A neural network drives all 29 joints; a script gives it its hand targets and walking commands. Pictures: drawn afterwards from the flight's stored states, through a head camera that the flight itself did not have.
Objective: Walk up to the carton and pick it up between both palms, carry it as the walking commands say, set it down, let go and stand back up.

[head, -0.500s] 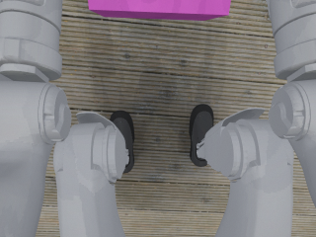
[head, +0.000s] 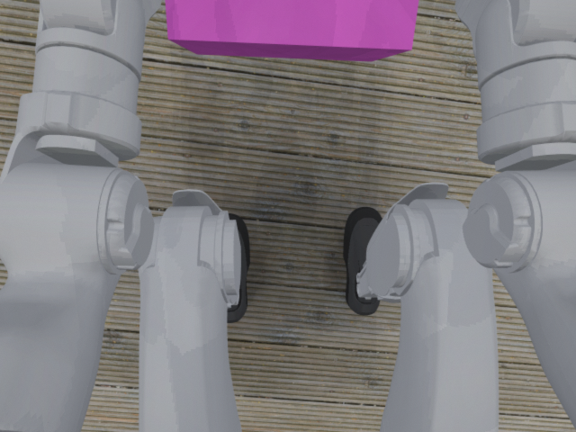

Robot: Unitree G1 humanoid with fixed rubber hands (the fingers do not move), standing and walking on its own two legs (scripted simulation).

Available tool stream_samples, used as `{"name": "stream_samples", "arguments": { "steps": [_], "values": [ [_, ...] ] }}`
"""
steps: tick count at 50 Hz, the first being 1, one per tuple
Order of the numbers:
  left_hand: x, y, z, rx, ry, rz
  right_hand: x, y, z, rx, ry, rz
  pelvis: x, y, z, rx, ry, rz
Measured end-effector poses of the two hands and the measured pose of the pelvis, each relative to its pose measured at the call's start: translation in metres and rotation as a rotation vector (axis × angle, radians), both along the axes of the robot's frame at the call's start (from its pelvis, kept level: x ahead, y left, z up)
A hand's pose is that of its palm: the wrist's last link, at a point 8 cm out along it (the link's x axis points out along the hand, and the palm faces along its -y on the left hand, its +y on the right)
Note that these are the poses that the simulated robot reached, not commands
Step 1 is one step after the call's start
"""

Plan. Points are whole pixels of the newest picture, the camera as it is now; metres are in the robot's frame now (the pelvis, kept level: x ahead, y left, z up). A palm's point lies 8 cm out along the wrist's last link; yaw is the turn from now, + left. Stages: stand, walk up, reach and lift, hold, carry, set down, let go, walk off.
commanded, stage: reach and lift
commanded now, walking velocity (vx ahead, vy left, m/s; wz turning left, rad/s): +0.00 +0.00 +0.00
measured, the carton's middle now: out of the picture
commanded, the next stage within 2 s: none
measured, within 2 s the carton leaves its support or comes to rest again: neither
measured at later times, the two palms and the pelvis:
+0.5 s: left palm out of the picture +0.55 +0.15 -0.04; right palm out of the picture +0.55 -0.16 -0.04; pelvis -0.01 -0.01 +0.04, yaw +1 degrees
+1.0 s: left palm out of the picture +0.53 +0.15 +0.03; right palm out of the picture +0.52 -0.16 +0.03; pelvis -0.02 -0.01 +0.09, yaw +1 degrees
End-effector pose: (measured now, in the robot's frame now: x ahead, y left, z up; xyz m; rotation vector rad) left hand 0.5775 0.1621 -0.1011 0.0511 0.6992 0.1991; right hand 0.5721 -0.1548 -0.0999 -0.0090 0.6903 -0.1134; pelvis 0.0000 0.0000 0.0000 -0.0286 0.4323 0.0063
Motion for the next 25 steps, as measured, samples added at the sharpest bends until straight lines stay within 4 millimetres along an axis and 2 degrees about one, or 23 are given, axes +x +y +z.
{"name": "stream_samples", "arguments": {
  "steps": [6, 16, 25],
  "values": [
    [-0.005, -0.002, 0.012, -0.005, 0.003, 0.01, -0.005, -0.001, 0.012, -0.015, 0.003, -0.005, -0.002, 0.0, 0.007, -0.002, -0.014, 0.009],
    [-0.018, -0.008, 0.041, -0.008, -0.002, 0.035, -0.013, -0.001, 0.045, -0.056, -0.006, -0.062, -0.006, -0.002, 0.027, 0.002, -0.044, 0.018],
    [-0.027, -0.012, 0.062, 0.009, 0.001, 0.037, -0.025, -0.003, 0.059, -0.056, -0.001, -0.076, -0.01, -0.006, 0.043, 0.014, -0.06, 0.018]
  ]
}}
